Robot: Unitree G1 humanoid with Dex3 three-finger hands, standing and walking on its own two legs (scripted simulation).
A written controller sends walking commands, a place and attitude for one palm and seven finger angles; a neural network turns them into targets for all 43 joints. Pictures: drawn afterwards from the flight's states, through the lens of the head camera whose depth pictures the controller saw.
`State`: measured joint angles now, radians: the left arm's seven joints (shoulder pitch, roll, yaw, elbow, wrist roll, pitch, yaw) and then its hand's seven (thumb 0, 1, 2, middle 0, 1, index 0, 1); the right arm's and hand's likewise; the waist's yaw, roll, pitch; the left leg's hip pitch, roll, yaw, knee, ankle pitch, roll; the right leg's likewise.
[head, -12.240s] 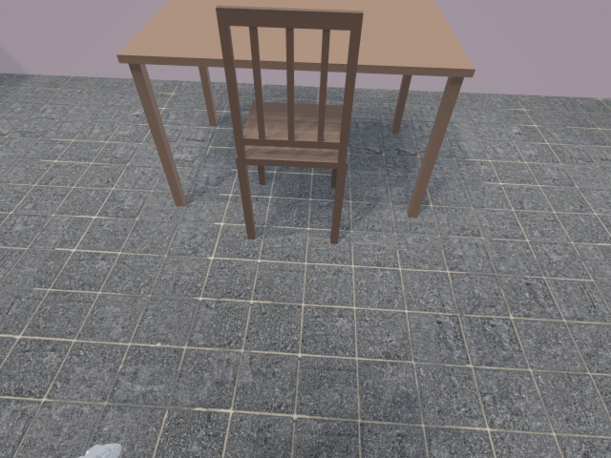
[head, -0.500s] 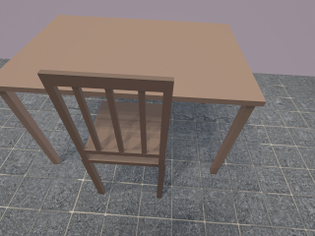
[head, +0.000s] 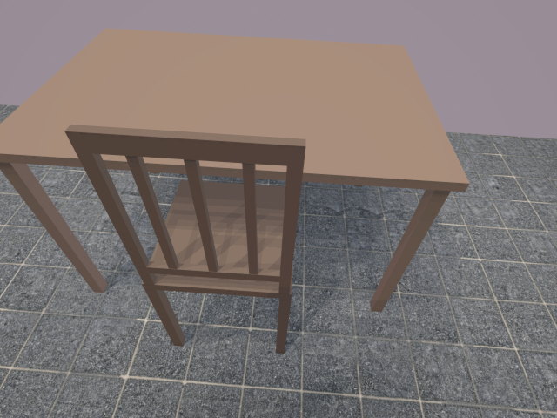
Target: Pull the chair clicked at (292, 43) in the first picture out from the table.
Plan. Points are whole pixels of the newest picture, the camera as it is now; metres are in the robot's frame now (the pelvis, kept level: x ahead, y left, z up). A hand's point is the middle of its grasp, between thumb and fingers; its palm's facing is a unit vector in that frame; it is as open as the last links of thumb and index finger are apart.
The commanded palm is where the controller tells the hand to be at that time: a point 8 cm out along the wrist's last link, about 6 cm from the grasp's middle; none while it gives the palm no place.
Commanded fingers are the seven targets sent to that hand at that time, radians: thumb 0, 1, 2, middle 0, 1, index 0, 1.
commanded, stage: look again from close up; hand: left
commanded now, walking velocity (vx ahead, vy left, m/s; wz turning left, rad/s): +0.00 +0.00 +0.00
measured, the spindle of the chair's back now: (204, 222) +0.49 +0.19 -0.07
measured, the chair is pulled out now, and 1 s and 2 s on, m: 0.00 0.00 0.00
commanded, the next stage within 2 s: shuffle to correct the standing spot in 1.22 s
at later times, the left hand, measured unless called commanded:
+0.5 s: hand out of the picture -0.04 +0.14 -0.18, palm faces +0.06 -0.99 -0.14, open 7.4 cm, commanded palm none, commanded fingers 0.00 0.90 0.90 -0.20 -0.30 -0.20 -0.30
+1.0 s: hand out of the picture -0.04 +0.14 -0.18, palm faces +0.06 -0.99 -0.15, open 7.4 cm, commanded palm none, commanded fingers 0.00 0.90 0.90 -0.20 -0.30 -0.20 -0.30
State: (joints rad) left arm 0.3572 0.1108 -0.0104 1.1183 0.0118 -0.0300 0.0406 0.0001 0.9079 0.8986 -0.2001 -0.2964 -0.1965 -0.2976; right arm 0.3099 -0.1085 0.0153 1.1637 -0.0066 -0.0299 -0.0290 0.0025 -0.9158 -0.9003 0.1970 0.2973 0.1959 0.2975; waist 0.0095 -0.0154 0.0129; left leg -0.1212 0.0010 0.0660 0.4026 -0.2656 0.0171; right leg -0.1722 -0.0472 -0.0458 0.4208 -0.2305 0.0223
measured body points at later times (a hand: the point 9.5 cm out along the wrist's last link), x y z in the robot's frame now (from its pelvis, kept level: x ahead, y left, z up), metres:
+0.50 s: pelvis +0.00 +0.00 +0.00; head +0.00 +0.00 +0.45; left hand -0.04 +0.20 -0.16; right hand -0.02 -0.21 -0.16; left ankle -0.03 +0.10 -0.74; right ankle +0.00 -0.13 -0.74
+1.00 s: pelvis +0.00 -0.01 +0.00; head +0.01 +0.00 +0.45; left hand -0.04 +0.20 -0.16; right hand -0.02 -0.21 -0.16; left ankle -0.03 +0.10 -0.74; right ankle +0.00 -0.13 -0.74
